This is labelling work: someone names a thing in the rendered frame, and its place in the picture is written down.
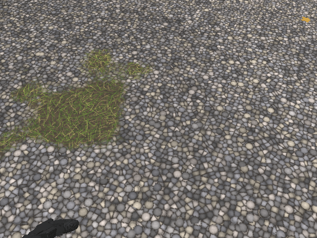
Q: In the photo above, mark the robot left hand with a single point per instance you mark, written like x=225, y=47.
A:
x=52, y=228

